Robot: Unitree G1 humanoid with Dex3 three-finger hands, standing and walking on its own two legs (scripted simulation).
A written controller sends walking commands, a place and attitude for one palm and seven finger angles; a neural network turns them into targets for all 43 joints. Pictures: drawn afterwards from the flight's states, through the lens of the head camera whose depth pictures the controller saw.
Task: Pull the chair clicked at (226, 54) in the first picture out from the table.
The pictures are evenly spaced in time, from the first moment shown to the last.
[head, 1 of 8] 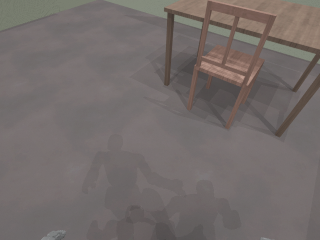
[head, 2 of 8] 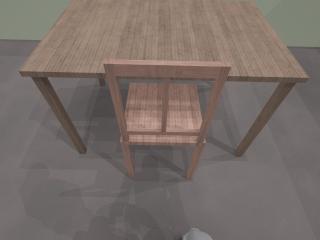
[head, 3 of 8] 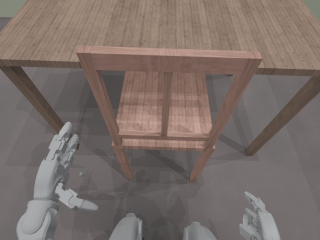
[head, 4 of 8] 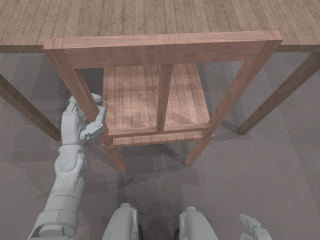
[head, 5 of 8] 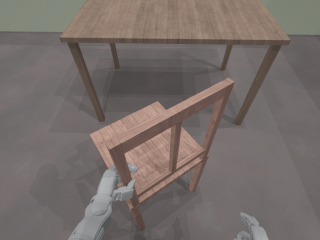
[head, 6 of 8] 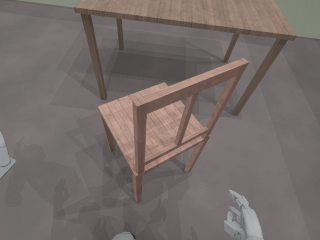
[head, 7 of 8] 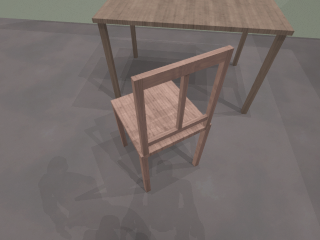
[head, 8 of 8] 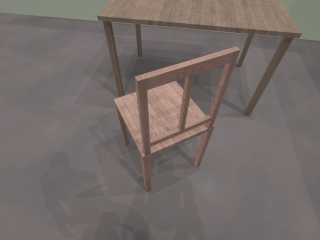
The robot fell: no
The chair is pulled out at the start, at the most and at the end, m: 0.00 0.53 0.53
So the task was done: yes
